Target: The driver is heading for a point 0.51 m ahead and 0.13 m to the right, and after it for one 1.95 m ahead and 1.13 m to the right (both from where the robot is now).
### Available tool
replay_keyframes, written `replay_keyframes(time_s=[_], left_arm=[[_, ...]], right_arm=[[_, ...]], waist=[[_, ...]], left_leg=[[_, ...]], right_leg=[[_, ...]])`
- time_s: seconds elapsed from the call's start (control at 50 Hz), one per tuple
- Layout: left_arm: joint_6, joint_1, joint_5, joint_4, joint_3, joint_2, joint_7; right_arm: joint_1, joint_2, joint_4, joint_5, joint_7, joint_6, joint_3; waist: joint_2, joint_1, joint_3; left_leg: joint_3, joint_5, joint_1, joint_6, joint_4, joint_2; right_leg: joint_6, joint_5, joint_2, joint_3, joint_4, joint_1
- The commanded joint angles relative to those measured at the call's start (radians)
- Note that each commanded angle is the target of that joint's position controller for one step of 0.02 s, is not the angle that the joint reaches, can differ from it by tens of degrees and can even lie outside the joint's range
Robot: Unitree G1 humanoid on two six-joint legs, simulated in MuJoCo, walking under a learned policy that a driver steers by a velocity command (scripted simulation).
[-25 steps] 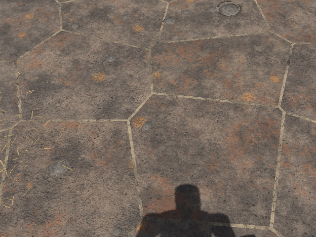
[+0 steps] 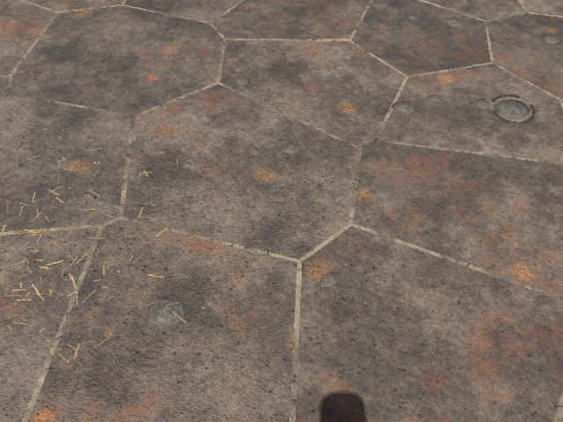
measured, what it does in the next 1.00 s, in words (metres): walks ahead: right foot, then left foot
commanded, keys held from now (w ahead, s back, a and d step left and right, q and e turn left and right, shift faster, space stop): w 0.68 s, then w+e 0.06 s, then e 0.26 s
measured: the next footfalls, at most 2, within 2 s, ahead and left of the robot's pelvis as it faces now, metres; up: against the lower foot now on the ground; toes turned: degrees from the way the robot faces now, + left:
right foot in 0.22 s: +0.11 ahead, -0.13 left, +0.00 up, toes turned -1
left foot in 0.68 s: +0.44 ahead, +0.06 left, +0.00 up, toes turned +4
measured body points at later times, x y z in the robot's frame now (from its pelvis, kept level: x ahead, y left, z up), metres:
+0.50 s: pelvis +0.16 -0.05 +0.00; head +0.19 -0.07 +0.45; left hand +0.13 +0.20 -0.13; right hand +0.31 -0.30 -0.13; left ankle +0.27 +0.10 -0.69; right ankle +0.07 -0.13 -0.75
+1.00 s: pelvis +0.41 +0.01 +0.00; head +0.45 +0.02 +0.44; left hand +0.51 +0.25 -0.15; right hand +0.42 -0.26 -0.13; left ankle +0.40 +0.06 -0.75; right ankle +0.48 -0.14 -0.68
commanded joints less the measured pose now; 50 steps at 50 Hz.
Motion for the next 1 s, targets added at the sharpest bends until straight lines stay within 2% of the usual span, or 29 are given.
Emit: replay_keyframes(time_s=[0.02,0.1,0.14,0.18,0.2,0.22,0.24,0.26,0.28,0.3,0.34,0.4,0.44,0.52,0.56,0.6,0.62,0.64,0.66,0.68,0.7,0.72,0.74,0.76,0.78,0.82,0.86,0.92,1.0], left_arm=[[-0.035,-0.083,-0.002,-0.075,0.009,0.058,-0.002],[-0.054,-0.102,-0.009,-0.083,0.003,0.047,0.0],[-0.063,-0.076,-0.013,-0.079,0.0,0.042,0.004],[-0.078,0.034,-0.011,-0.04,-0.002,0.027,0.015],[-0.09,0.127,-0.009,-0.008,0.004,0.047,0.024],[-0.105,0.242,0.006,0.006,0.014,0.117,0.036],[-0.105,0.283,-0.007,0.015,0.045,0.241,0.035],[-0.099,0.232,-0.011,0.014,0.041,0.198,0.032],[-0.102,0.147,-0.019,-0.011,0.023,0.129,0.023],[-0.107,0.098,-0.019,-0.022,0.014,0.095,0.017],[-0.124,0.095,-0.021,-0.015,0.005,0.067,0.019],[-0.137,0.172,-0.032,0.032,0.001,0.051,0.016],[-0.137,0.217,-0.035,0.057,-0.003,0.045,0.017],[-0.136,0.245,-0.027,0.089,-0.006,0.051,0.023],[-0.135,0.255,-0.025,0.103,-0.006,0.064,0.027],[-0.133,0.246,-0.024,0.117,-0.005,0.075,0.033],[-0.132,0.229,-0.023,0.12,-0.005,0.082,0.035],[-0.13,0.212,-0.021,0.122,-0.002,0.093,0.038],[-0.124,0.2,-0.02,0.125,-0.001,0.1,0.038],[-0.121,0.195,-0.024,0.123,-0.004,0.095,0.038],[-0.12,0.219,-0.028,0.09,-0.02,0.039,0.035],[-0.115,0.347,-0.058,0.088,-0.034,-0.052,0.031],[-0.107,0.241,-0.031,0.096,-0.005,0.069,0.039],[-0.111,0.172,-0.036,0.078,-0.003,0.059,0.033],[-0.11,0.16,-0.037,0.086,-0.009,0.029,0.033],[-0.08,0.195,-0.014,0.108,-0.007,0.008,0.027],[-0.056,0.2,-0.013,0.106,-0.002,-0.01,0.022],[-0.039,0.126,-0.011,0.076,0.001,-0.016,0.014],[-0.034,-0.005,-0.008,0.023,-0.015,-0.04,0.002]], right_arm=[[0.049,-0.173,-0.018,-0.002,-0.004,-0.028,-0.043],[0.065,-0.18,0.004,0.001,0.0,-0.041,-0.045],[0.048,-0.184,0.007,0.005,0.002,-0.044,-0.047],[0.007,-0.177,0.006,0.014,0.003,-0.044,-0.045],[-0.007,-0.14,0.002,0.008,0.001,-0.048,-0.035],[-0.049,-0.057,-0.026,0.003,0.001,-0.056,-0.012],[-0.053,-0.054,-0.055,0.004,0.005,-0.065,-0.011],[-0.047,-0.128,-0.046,-0.021,0.008,-0.063,-0.027],[-0.032,-0.137,-0.025,-0.02,0.022,-0.062,-0.033],[-0.011,-0.129,-0.006,-0.014,0.032,-0.061,-0.033],[-0.019,-0.111,0.011,-0.023,0.043,-0.055,-0.027],[-0.083,-0.087,-0.002,-0.026,0.043,-0.043,-0.017],[-0.16,-0.077,-0.027,-0.026,0.041,-0.038,-0.01],[-0.309,-0.048,-0.073,-0.017,0.046,-0.038,0.011],[-0.348,-0.056,-0.085,-0.013,0.045,-0.04,0.013],[-0.341,-0.069,-0.086,-0.013,0.039,-0.042,0.01],[-0.307,-0.078,-0.075,-0.013,0.033,-0.044,0.006],[-0.239,-0.096,-0.053,-0.014,0.025,-0.047,-0.002],[-0.115,-0.117,-0.011,-0.015,0.016,-0.053,-0.013],[0.046,-0.147,0.041,-0.026,0.004,-0.064,-0.027],[0.204,-0.231,0.061,-0.051,-0.011,-0.069,-0.049],[0.188,-0.288,0.059,-0.046,-0.008,-0.062,-0.063],[0.105,-0.215,0.05,-0.007,-0.004,-0.055,-0.054],[0.001,-0.148,0.037,-0.002,-0.004,-0.061,-0.033],[-0.035,-0.104,0.041,-0.005,-0.001,-0.072,-0.022],[-0.044,-0.067,0.059,0.002,-0.009,-0.09,-0.008],[-0.025,-0.081,0.069,0.007,-0.012,-0.107,-0.01],[-0.022,-0.098,0.069,0.009,-0.024,-0.101,-0.013],[-0.005,-0.094,0.077,0.012,-0.041,-0.077,-0.009]], waist=[[0.142,-0.042,0.044],[0.136,-0.048,0.067],[0.126,-0.029,0.072],[0.077,0.04,0.065],[0.033,0.078,0.045],[-0.127,0.129,0.022],[-0.246,0.116,0.058],[-0.116,0.072,0.114],[-0.046,0.026,0.135],[-0.038,0.001,0.124],[-0.054,-0.001,0.097],[-0.042,0.012,0.074],[-0.042,0.03,0.079],[-0.063,0.06,0.103],[-0.067,0.063,0.113],[-0.068,0.043,0.114],[-0.07,0.019,0.099],[-0.075,-0.016,0.061],[-0.065,-0.069,-0.009],[-0.037,-0.135,-0.1],[0.098,-0.169,-0.237],[0.306,-0.088,-0.33],[0.117,-0.088,-0.203],[0.091,-0.049,-0.05],[0.064,-0.022,0.009],[0.093,0.027,0.026],[0.1,0.05,0.002],[0.125,0.054,0.01],[0.134,0.023,0.028]], left_leg=[[-0.3,-0.32,0.08,0.151,-0.186,0.281],[-0.302,-0.357,0.014,0.162,-0.176,0.286],[-0.293,-0.36,-0.056,0.155,-0.157,0.278],[-0.25,-0.373,-0.195,0.122,-0.071,0.231],[-0.213,-0.369,-0.297,0.094,0.034,0.181],[-0.085,-0.345,-0.405,0.044,0.308,0.083],[0.048,-0.379,-0.608,0.026,0.517,-0.022],[-0.012,-0.332,-0.629,0.032,0.654,0.05],[-0.026,-0.241,-0.605,0.029,0.691,0.089],[-0.016,-0.177,-0.574,0.016,0.689,0.109],[0.025,-0.066,-0.543,-0.013,0.701,0.133],[0.069,0.01,-0.584,-0.047,0.706,0.147],[0.093,0.03,-0.61,-0.068,0.656,0.15],[0.135,0.104,-0.53,-0.076,0.423,0.129],[0.147,0.109,-0.471,-0.058,0.33,0.112],[0.146,0.087,-0.405,-0.026,0.272,0.096],[0.148,0.063,-0.347,-0.006,0.252,0.079],[0.151,0.028,-0.26,0.013,0.237,0.051],[0.158,0.023,-0.12,0.038,0.195,0.022],[0.13,0.047,0.109,0.067,0.163,0.05],[-0.153,-0.087,0.363,0.11,0.156,0.31],[-0.623,-0.153,0.525,0.228,0.014,0.544],[-0.573,-0.234,0.392,0.187,-0.032,0.481],[-0.389,-0.081,0.22,0.159,-0.06,0.446],[-0.258,0.155,0.114,0.134,-0.081,0.404],[-0.065,0.491,0.003,0.087,-0.077,0.345],[0.027,0.701,-0.004,0.081,-0.061,0.333],[0.133,0.732,0.0,0.075,-0.064,0.311],[0.228,0.698,0.015,0.064,-0.041,0.283]], right_leg=[[-0.013,0.001,-0.007,0.003,-0.096,-0.126],[-0.036,-0.028,0.005,-0.013,-0.206,-0.043],[-0.056,-0.024,0.02,-0.029,-0.276,0.065],[-0.074,0.06,0.05,-0.057,-0.417,0.297],[-0.078,0.014,0.023,0.0,-0.455,0.452],[-0.107,-0.217,-0.186,0.272,-0.612,0.548],[-0.21,-0.472,-0.369,0.649,-0.768,0.571],[-0.256,-0.527,-0.386,0.683,-0.771,0.472],[-0.235,-0.46,-0.32,0.583,-0.758,0.421],[-0.203,-0.351,-0.261,0.476,-0.765,0.4],[-0.173,-0.081,-0.182,0.309,-0.772,0.403],[-0.186,0.279,-0.149,0.193,-0.741,0.449],[-0.197,0.432,-0.141,0.15,-0.728,0.466],[-0.191,0.544,-0.119,0.086,-0.722,0.443],[-0.192,0.579,-0.139,0.084,-0.719,0.456],[-0.187,0.676,-0.169,0.08,-0.689,0.486],[-0.178,0.796,-0.177,0.07,-0.643,0.5],[-0.165,0.938,-0.178,0.059,-0.558,0.516],[-0.152,1.018,-0.163,0.041,-0.411,0.516],[-0.136,0.914,-0.127,0.012,-0.211,0.412],[-0.125,0.497,-0.065,-0.02,0.106,0.202],[-0.101,-0.24,0.115,0.003,0.418,-0.112],[-0.121,-0.154,0.05,0.099,0.449,-0.179],[-0.12,-0.058,0.016,0.095,0.404,-0.165],[-0.112,-0.019,-0.011,0.087,0.359,-0.115],[-0.085,-0.02,-0.026,0.075,0.304,-0.012],[-0.068,0.001,-0.006,0.055,0.292,0.002],[-0.05,0.099,-0.007,0.02,0.23,-0.072],[-0.044,0.227,-0.006,-0.038,0.002,-0.071]])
